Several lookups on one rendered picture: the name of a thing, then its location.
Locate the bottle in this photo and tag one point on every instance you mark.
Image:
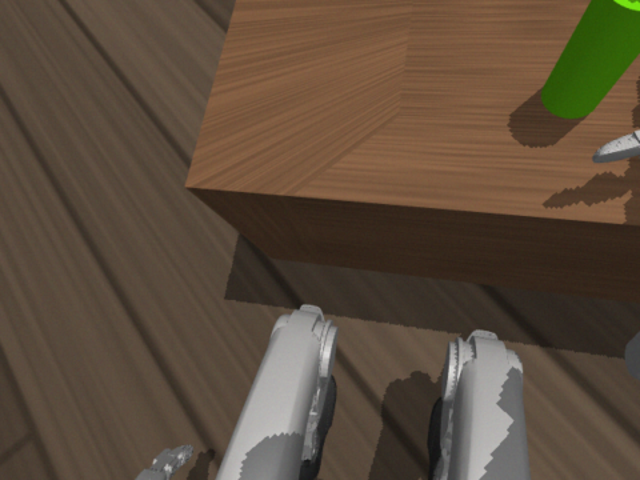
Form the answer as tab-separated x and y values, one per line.
604	44

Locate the right robot hand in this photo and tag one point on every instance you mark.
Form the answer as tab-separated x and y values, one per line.
618	149

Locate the left robot foot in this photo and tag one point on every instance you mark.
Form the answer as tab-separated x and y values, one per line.
310	468

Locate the right robot foot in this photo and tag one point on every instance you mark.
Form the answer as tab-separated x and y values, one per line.
433	442

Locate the left robot hand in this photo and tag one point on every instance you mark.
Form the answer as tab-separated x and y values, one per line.
167	463

